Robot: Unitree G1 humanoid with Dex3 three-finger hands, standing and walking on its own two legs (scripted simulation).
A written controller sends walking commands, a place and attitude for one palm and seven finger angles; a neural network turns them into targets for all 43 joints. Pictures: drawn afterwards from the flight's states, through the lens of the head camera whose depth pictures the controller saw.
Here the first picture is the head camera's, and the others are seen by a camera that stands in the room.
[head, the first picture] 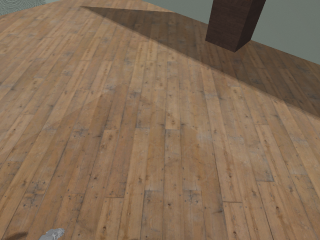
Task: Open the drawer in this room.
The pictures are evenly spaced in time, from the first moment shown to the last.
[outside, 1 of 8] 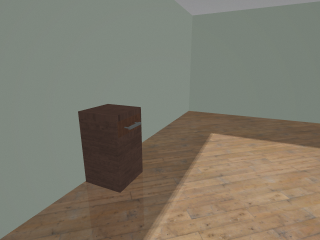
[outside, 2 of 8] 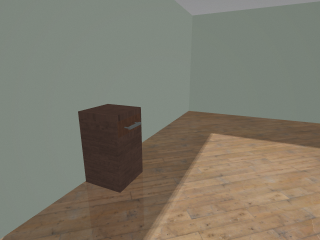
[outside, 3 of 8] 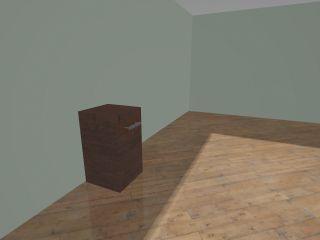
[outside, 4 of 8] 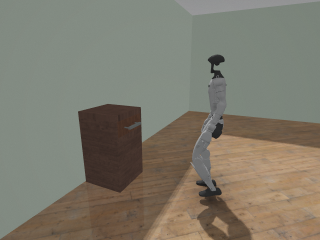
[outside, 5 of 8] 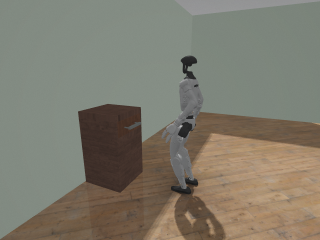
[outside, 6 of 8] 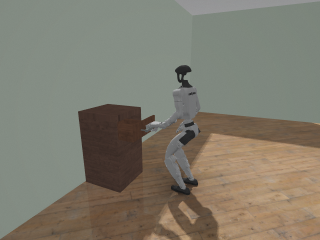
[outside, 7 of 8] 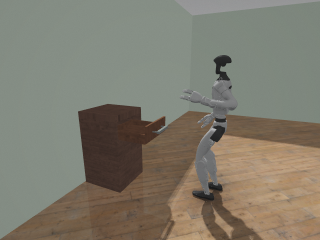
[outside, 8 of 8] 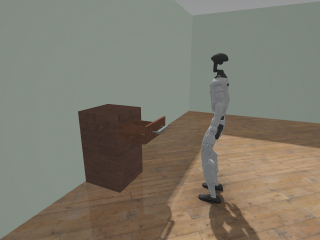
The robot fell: no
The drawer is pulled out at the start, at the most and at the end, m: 0.00 0.30 0.30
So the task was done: yes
